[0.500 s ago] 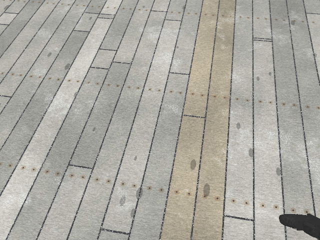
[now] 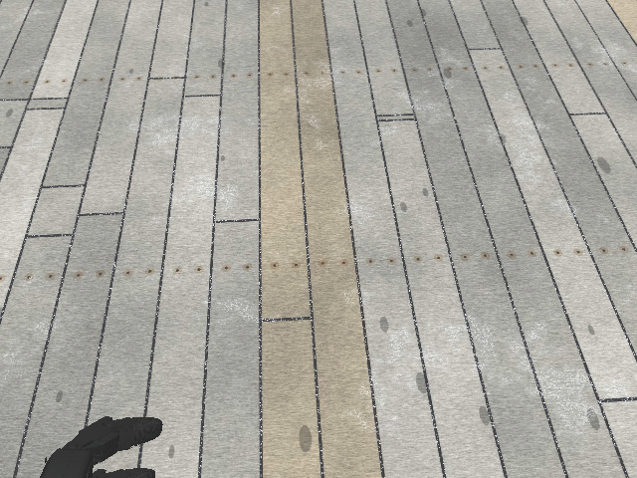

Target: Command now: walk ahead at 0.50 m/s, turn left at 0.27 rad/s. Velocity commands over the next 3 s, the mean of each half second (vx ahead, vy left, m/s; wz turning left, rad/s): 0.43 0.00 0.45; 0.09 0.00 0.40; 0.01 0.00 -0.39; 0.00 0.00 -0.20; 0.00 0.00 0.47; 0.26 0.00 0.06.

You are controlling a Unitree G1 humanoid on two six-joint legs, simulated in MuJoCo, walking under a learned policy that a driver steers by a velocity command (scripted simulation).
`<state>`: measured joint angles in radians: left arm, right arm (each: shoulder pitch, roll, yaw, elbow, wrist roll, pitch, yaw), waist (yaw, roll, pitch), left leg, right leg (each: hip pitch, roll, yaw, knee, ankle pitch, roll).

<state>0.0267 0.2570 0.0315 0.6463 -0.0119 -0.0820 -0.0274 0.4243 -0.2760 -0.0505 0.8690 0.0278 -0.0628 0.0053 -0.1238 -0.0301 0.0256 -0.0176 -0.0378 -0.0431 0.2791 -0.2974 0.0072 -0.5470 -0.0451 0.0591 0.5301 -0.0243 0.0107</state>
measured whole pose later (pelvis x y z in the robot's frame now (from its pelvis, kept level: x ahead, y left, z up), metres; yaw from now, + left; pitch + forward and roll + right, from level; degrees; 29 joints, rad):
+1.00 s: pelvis +0.36 +0.03 -0.01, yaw +27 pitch +1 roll +1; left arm 0.20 0.27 0.04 0.78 0.02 0.00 0.01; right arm 0.14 -0.26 -0.04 0.68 -0.03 0.01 0.00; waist 0.01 0.01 0.01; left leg -0.36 -0.10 -0.10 0.55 -0.21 0.02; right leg -0.34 -0.02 0.05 0.57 -0.27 0.03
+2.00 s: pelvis +0.41 -0.03 -0.01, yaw +9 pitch +0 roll -1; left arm 0.12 0.23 0.02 0.69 0.02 0.01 0.01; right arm 0.19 -0.28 -0.06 0.77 0.01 0.02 -0.02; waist -0.03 0.01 0.02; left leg -0.26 0.04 -0.04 0.55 -0.28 -0.04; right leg -0.25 0.07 -0.02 0.53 -0.28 -0.06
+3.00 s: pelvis +0.49 +0.06 +0.00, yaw +24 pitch +3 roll +1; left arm 0.19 0.28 0.07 0.72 -0.02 -0.03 -0.03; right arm 0.32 -0.28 -0.07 0.76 0.00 -0.07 0.00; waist -0.05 -0.03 -0.02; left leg 0.04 -0.01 0.10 0.21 -0.28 0.01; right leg -0.62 -0.07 0.02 0.70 -0.07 0.01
